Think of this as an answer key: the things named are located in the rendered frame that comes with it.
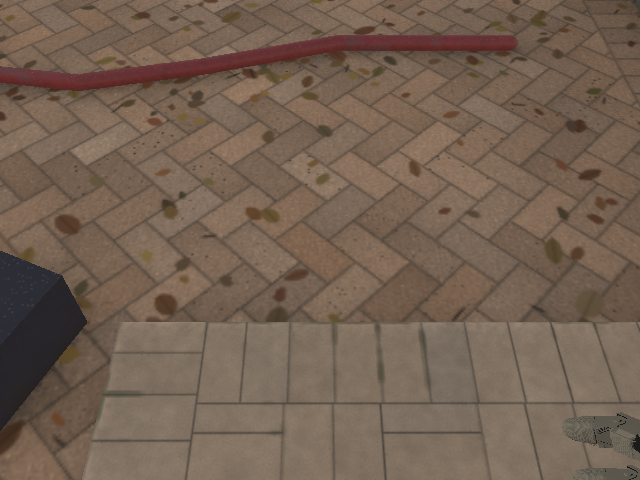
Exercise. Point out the robot right hand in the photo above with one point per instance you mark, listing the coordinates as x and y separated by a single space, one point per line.
620 432

